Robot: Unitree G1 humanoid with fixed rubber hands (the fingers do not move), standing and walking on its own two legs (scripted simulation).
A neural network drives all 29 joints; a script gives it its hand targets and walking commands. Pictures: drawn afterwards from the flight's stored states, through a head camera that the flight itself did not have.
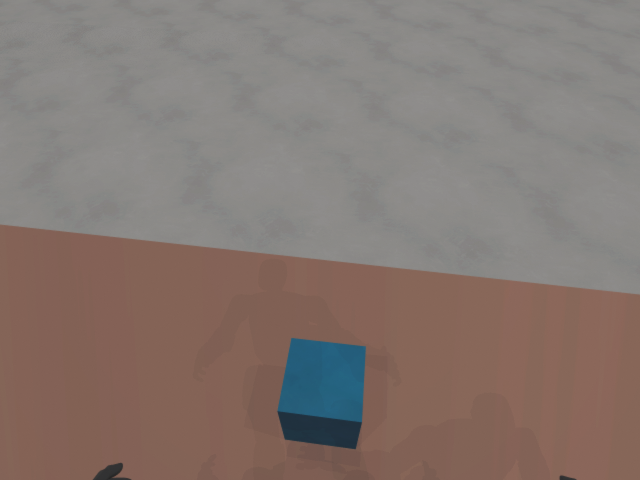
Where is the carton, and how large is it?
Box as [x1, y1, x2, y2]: [277, 338, 365, 448]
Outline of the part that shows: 291,338 277,411 285,439 355,448 361,423 365,346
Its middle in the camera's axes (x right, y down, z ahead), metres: +0.01 +0.46 +1.11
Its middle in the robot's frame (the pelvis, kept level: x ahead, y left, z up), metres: +0.47 +0.03 -0.66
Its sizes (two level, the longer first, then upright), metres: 0.210 0.200 0.250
